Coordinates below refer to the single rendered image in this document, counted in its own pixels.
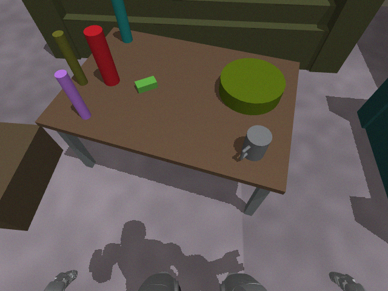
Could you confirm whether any sofa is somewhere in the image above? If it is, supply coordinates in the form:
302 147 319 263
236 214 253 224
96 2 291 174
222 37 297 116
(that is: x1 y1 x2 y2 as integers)
22 0 385 73

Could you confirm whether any right robot hand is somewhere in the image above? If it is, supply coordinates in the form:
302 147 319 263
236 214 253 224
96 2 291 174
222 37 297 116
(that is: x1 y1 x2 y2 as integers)
329 272 367 291

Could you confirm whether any coffee table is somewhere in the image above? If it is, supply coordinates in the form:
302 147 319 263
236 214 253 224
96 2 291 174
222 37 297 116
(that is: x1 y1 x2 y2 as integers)
35 27 300 216

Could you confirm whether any armchair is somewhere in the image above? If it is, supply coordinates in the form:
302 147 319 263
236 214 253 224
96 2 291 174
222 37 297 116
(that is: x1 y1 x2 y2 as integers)
357 78 388 198

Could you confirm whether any left robot hand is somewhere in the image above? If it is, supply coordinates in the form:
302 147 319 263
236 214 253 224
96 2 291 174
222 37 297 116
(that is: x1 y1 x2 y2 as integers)
44 270 78 291

